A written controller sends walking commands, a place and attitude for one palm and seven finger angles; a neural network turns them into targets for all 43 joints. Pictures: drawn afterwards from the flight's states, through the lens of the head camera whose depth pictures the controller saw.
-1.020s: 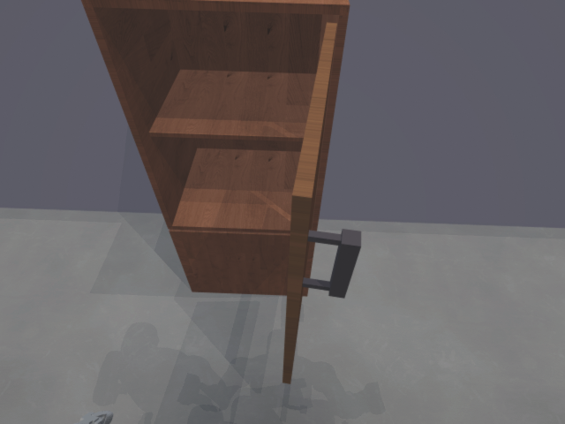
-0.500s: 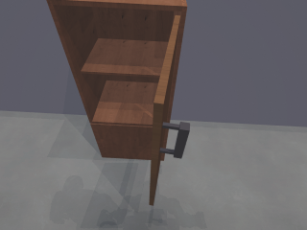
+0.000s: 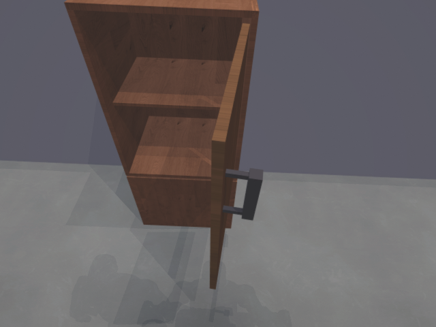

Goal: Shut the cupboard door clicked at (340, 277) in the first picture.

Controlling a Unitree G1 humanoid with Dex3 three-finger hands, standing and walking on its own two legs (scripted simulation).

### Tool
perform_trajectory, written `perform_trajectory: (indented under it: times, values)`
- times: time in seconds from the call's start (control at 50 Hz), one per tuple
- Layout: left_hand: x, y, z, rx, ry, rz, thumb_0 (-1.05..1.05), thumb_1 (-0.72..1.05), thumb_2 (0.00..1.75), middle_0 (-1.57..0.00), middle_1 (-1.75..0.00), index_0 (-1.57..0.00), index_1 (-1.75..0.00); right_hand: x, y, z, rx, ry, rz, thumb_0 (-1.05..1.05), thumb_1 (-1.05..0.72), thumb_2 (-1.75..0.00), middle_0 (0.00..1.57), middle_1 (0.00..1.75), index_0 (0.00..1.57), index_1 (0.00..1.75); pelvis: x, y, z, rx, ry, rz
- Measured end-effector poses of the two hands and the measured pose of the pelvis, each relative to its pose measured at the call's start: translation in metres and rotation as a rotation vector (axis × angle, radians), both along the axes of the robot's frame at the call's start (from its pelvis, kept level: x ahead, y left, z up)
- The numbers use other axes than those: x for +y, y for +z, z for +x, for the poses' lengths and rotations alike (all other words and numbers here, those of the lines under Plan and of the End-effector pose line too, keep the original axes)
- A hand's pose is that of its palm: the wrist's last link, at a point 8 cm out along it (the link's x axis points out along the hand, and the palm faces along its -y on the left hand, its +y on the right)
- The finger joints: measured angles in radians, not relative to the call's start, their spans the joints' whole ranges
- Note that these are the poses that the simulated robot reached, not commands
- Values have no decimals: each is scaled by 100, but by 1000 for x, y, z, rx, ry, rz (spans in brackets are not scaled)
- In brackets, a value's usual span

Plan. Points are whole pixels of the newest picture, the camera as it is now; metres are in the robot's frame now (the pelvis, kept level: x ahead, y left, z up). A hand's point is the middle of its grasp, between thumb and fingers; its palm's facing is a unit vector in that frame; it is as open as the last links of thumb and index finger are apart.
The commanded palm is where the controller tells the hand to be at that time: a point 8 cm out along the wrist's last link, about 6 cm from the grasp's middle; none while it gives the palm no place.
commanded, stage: look at it before walking up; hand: left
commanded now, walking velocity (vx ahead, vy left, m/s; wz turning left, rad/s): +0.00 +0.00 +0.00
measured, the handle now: (240, 194) +0.34 -0.02 +0.08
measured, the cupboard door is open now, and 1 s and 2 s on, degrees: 83 83 83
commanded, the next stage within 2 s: walk to a spot facing it in 0.52 s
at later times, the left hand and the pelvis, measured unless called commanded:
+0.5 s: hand out of the picture +0.07 +0.24 -0.16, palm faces -0.01 -0.95 -0.32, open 7.4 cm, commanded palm none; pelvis +0.00 +0.00 +0.00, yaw +0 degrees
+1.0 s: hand out of the picture +0.06 +0.19 -0.18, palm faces -0.12 -0.95 -0.27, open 7.4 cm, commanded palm none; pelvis -0.01 -0.02 -0.02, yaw -10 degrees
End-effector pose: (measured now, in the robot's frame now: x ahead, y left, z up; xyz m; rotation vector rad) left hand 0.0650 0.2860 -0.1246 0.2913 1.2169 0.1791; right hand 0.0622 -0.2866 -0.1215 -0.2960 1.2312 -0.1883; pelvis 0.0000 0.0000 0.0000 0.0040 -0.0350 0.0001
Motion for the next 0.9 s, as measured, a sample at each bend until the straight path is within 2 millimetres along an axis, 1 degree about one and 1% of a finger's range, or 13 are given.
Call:
perform_trajectory:
  times: [0.48,0.72,0.8,0.9]
  values:
    - [4,1,-6,17,15,8,0,91,89,-20,-30,-20,-30,-2,2,9,-10,11,-8,0,-90,-90,20,30,21,30,-1,1,2,2,3,0]
    - [3,1,-3,19,14,12,0,91,89,-20,-30,-20,-30,-3,2,13,-22,7,-9,0,-90,-90,20,30,21,30,-2,0,3,4,-12,1]
    - [-4,-4,-4,41,0,5,0,91,89,-20,-30,-20,-30,1,-2,8,-43,-31,-1,0,-91,-90,20,30,20,30,-2,-3,0,6,-51,4]
    - [-23,-16,-6,74,-42,-27,0,91,89,-20,-30,-20,-30,11,-14,-13,-47,-94,39,0,-91,-90,20,30,20,30,-7,-10,-7,8,-104,19]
